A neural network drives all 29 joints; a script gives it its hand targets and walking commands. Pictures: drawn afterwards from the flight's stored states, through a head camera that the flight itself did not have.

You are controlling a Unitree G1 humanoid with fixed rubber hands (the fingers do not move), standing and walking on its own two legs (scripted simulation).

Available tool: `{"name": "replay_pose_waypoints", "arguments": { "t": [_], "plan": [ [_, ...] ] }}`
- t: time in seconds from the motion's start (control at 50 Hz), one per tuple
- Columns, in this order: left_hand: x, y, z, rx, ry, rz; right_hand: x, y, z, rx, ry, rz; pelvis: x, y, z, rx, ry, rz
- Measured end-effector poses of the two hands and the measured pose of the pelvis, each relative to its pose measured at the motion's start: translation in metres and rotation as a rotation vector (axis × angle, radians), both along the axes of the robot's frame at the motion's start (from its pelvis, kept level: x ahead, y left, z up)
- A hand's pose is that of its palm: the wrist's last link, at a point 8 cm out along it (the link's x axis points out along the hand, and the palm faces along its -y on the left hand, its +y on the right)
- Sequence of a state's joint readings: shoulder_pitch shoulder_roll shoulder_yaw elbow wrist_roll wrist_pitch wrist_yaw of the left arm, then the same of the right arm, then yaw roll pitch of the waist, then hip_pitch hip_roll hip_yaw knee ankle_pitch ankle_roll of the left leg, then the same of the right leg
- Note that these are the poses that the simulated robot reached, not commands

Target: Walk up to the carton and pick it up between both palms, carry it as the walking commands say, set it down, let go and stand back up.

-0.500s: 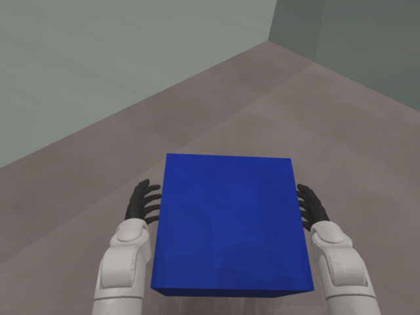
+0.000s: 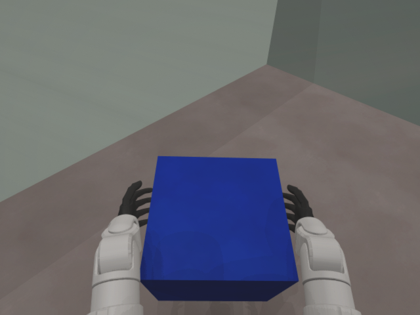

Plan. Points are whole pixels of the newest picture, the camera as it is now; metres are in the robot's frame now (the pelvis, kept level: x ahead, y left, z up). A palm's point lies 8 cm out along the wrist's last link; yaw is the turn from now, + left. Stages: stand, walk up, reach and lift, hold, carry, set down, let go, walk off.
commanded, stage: hold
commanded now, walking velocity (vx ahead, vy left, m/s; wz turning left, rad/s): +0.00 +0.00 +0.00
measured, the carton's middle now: (215, 232) +0.29 +0.01 -0.04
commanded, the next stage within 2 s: set down in 0.04 s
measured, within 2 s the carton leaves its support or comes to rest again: neither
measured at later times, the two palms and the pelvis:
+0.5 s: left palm (138, 229) +0.28 +0.17 +0.00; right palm (299, 230) +0.28 -0.17 -0.01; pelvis -0.01 -0.01 -0.01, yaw +0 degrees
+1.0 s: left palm (145, 240) +0.30 +0.17 -0.10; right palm (285, 240) +0.31 -0.16 -0.10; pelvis -0.05 -0.01 -0.05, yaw +0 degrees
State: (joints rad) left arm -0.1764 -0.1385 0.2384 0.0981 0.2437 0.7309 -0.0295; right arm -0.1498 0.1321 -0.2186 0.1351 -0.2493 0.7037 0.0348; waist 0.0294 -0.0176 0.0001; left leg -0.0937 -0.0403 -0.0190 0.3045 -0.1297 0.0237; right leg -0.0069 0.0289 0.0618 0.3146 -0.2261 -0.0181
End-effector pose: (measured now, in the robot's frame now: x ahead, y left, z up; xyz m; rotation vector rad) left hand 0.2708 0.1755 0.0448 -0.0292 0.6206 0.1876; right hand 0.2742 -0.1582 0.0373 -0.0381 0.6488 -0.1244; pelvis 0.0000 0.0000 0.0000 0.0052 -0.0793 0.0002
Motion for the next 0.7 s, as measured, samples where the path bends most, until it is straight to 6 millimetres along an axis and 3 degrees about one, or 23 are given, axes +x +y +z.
{"name": "replay_pose_waypoints", "arguments": {
  "t": [0.24,0.48,0.7],
  "plan": [
    [-0.010,0.000,-0.028,0.005,0.057,0.001,-0.002,0.001,-0.018,-0.012,0.057,0.014,0.002,-0.002,-0.002,0.003,0.015,-0.016],
    [0.006,-0.007,-0.044,0.019,0.068,-0.012,0.008,-0.006,-0.040,-0.004,0.067,-0.001,-0.011,-0.008,-0.008,-0.001,0.063,0.001],
    [0.013,-0.005,-0.083,0.014,0.076,-0.014,0.015,-0.004,-0.076,-0.008,0.077,-0.001,-0.029,-0.012,-0.020,-0.009,0.187,0.001]
  ]
}}
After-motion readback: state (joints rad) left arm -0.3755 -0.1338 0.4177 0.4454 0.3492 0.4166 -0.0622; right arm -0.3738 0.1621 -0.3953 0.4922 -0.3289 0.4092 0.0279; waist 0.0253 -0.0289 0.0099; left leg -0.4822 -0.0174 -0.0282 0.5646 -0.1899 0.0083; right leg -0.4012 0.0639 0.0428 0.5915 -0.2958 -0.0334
